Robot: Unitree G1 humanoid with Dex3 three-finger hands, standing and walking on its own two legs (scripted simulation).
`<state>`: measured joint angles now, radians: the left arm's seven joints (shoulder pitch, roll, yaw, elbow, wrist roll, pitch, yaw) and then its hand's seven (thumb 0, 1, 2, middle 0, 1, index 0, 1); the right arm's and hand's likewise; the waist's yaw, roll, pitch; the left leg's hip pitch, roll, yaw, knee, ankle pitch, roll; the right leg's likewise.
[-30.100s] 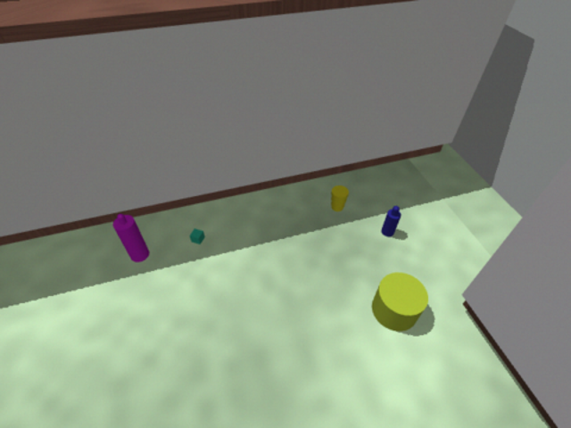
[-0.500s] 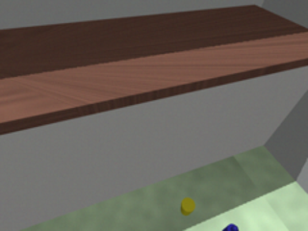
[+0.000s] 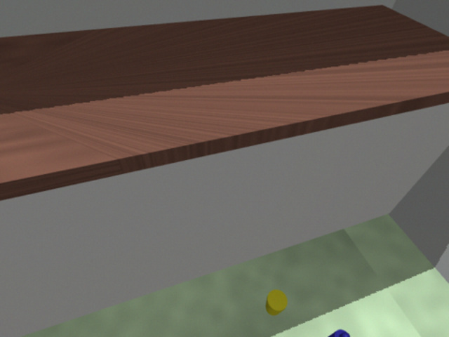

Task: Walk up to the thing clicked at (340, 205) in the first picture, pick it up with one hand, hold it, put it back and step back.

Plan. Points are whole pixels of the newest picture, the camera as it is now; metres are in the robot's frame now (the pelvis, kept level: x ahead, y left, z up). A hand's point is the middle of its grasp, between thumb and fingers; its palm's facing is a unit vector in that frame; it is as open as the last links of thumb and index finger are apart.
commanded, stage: stand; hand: right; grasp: from above
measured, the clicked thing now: (274, 304) +0.40 -0.24 -0.73
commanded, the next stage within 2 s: step back in 1.00 s
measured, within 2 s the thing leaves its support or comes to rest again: neither
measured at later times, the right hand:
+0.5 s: hand out of the picture +0.09 -0.24 -0.16, palm faces +0.00 +0.94 -0.34, open 7.4 cm
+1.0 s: hand out of the picture +0.09 -0.24 -0.15, palm faces -0.02 +0.94 -0.34, open 7.4 cm
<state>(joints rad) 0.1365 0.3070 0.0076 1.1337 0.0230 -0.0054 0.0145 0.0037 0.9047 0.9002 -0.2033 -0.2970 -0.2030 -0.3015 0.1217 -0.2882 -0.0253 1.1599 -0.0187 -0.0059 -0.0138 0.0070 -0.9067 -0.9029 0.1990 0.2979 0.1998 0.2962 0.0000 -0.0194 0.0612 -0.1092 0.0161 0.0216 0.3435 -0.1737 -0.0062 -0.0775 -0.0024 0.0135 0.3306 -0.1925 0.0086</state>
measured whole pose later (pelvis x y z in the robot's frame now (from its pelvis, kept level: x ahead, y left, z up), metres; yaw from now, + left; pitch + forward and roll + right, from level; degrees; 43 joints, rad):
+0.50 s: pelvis +0.01 +0.01 +0.00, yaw +1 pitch -3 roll +0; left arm 0.12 0.33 0.01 1.13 0.02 -0.01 0.01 0.00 0.90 0.90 -0.20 -0.30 -0.20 -0.30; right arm 0.10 -0.31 -0.03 1.15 -0.02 -0.01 -0.01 0.01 -0.91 -0.90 0.20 0.30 0.20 0.30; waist 0.00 -0.02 0.06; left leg -0.10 0.00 0.02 0.33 -0.18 0.00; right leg -0.06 -0.02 0.01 0.31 -0.20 0.02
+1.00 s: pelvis +0.00 +0.01 +0.00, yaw +1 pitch -3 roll +0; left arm 0.13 0.34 0.00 1.14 0.02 -0.01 0.00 0.00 0.90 0.90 -0.20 -0.30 -0.20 -0.30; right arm 0.10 -0.33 -0.02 1.14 -0.01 -0.01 0.00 0.01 -0.91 -0.90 0.20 0.30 0.20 0.30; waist 0.01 -0.01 0.05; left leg -0.11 -0.01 0.01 0.33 -0.17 0.01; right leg -0.07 -0.02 0.00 0.30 -0.19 0.03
